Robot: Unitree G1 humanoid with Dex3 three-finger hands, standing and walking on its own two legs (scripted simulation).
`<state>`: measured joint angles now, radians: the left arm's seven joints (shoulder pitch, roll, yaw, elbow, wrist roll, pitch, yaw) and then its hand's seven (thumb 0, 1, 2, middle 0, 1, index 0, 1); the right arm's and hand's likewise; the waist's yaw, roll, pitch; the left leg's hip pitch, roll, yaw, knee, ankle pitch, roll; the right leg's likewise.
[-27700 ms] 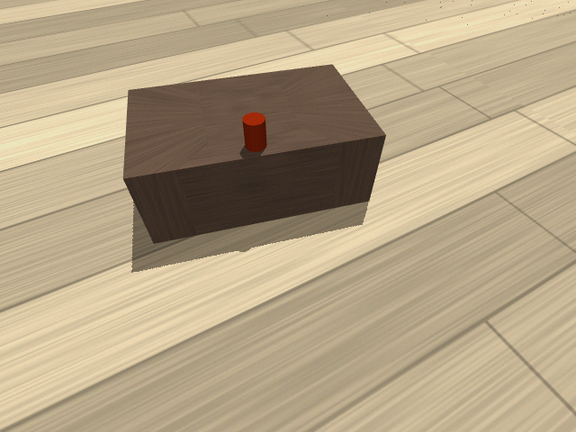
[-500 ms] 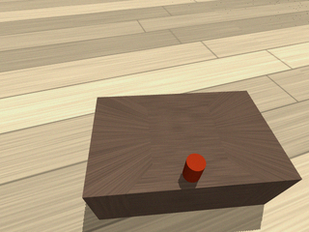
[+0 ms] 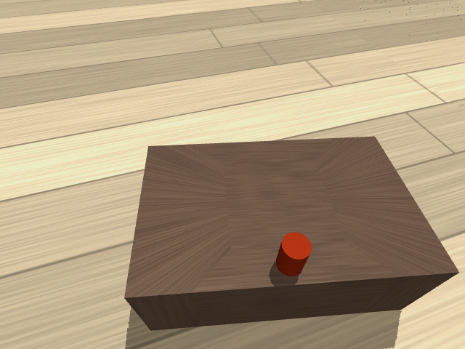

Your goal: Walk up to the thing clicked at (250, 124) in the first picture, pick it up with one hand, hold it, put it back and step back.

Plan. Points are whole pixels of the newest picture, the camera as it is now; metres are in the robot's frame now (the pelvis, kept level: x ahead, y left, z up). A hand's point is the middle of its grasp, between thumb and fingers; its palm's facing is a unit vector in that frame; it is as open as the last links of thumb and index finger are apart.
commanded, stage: stand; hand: right
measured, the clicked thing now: (292, 254) +0.44 -0.19 -0.33
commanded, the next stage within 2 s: step back in 0.88 s
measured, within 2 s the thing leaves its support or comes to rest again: neither
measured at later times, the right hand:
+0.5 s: hand out of the picture +0.07 -0.25 -0.15, palm faces -0.01 +0.94 -0.35, open 7.4 cm
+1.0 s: hand out of the picture +0.07 -0.26 -0.16, palm faces -0.02 +0.94 -0.35, open 7.4 cm
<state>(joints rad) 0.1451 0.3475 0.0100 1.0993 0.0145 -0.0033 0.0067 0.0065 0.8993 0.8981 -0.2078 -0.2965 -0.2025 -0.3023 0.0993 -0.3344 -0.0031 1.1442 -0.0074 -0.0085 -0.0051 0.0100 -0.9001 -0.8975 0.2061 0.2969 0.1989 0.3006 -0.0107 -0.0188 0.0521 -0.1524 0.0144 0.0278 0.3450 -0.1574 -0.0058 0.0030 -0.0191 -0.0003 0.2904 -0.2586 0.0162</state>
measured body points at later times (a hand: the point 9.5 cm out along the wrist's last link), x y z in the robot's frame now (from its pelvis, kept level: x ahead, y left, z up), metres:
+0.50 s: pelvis +0.00 +0.00 +0.00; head +0.01 +0.00 +0.45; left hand +0.06 +0.30 -0.14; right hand +0.07 -0.30 -0.13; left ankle +0.02 +0.12 -0.75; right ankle -0.06 -0.13 -0.75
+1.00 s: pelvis -0.02 -0.01 -0.01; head +0.02 +0.00 +0.44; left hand +0.05 +0.31 -0.14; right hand +0.07 -0.31 -0.14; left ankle +0.02 +0.12 -0.75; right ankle -0.06 -0.13 -0.75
